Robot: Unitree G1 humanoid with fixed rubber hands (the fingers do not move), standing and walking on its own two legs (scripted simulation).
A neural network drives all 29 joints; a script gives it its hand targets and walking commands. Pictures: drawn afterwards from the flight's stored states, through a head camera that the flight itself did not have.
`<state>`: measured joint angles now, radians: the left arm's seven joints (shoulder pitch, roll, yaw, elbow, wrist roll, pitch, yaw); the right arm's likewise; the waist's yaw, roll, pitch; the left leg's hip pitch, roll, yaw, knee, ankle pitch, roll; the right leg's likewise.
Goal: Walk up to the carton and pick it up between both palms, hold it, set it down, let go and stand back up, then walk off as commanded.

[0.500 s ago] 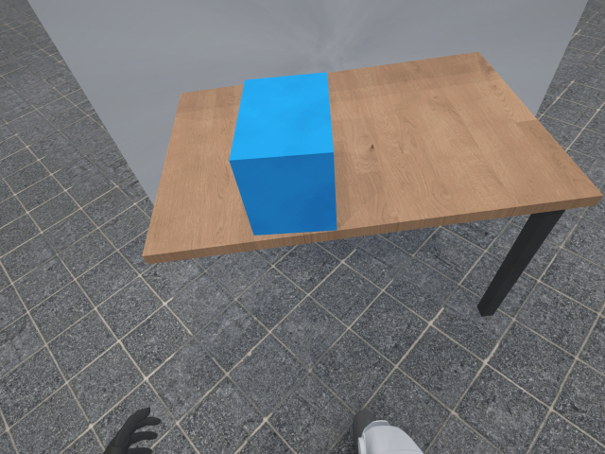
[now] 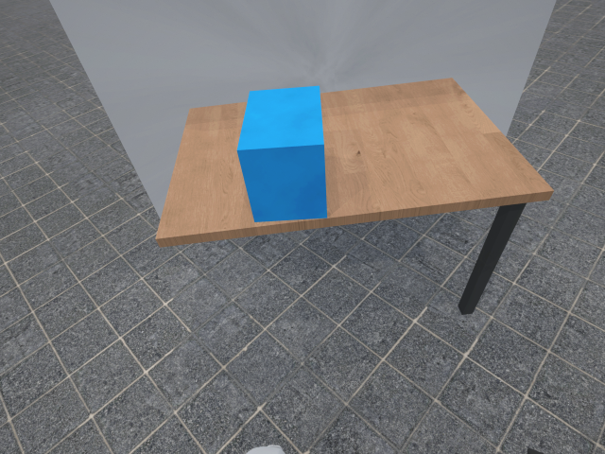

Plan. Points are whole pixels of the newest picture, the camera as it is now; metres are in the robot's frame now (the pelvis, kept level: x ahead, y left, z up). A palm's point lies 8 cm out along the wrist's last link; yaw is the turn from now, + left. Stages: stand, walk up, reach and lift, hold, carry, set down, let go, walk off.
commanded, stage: walk off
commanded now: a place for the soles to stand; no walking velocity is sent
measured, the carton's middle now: (287, 153) +0.81 +0.08 -0.04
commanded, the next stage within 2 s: stand in 1.60 s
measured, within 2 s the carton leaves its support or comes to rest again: neither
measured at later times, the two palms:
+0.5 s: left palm (119, 418) +0.21 +0.33 -0.11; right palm out of the picture +0.17 -0.26 -0.13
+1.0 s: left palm (104, 428) +0.20 +0.34 -0.10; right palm out of the picture +0.16 -0.25 -0.13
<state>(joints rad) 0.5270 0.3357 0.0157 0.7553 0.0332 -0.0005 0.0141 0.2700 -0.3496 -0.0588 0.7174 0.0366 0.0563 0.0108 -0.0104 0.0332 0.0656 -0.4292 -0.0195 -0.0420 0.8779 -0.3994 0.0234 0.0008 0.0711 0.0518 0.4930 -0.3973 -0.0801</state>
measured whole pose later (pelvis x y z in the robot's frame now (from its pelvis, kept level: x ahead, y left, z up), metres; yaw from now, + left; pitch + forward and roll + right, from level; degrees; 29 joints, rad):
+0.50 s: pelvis +0.11 +0.04 -0.02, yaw -3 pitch -4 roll +1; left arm 0.26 0.34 0.02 0.76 0.02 0.01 0.02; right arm 0.30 -0.36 -0.05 0.72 0.04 0.02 -0.03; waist -0.01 0.02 0.12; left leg -0.38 -0.01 -0.03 0.72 -0.26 0.01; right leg -0.37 0.04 0.09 0.99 -0.61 -0.03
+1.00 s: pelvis +0.09 +0.05 -0.02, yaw +0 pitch -2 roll +1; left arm 0.21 0.34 0.02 0.76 0.03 0.01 0.04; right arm 0.28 -0.36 -0.05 0.72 0.04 0.07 0.00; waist -0.01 0.05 0.11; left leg -0.26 -0.05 -0.05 0.71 -0.47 -0.02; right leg -0.42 -0.01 0.06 0.67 -0.22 0.00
